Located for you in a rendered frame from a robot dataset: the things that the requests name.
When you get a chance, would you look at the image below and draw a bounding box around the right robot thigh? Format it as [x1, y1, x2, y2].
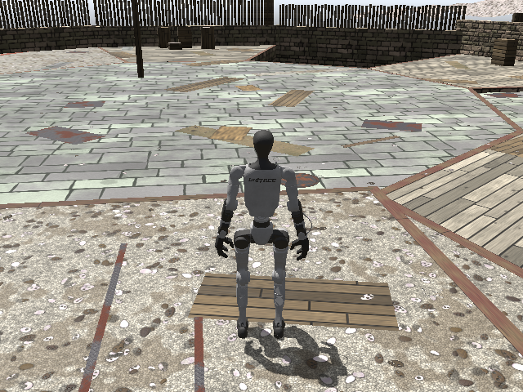
[272, 228, 289, 284]

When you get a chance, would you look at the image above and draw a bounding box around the left robot forearm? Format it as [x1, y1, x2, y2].
[217, 198, 234, 238]

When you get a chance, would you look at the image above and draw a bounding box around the right robot hand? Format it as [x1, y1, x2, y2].
[290, 238, 309, 261]

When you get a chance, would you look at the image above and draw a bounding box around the left robot upper arm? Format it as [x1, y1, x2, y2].
[226, 165, 246, 211]

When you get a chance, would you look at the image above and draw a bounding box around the left robot hand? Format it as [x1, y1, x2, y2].
[215, 236, 234, 258]

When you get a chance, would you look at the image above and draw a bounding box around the right robot shin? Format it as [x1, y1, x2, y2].
[274, 270, 286, 327]

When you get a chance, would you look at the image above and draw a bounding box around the right robot upper arm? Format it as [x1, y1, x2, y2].
[279, 166, 300, 212]

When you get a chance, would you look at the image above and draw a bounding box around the right robot forearm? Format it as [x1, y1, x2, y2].
[291, 199, 307, 240]

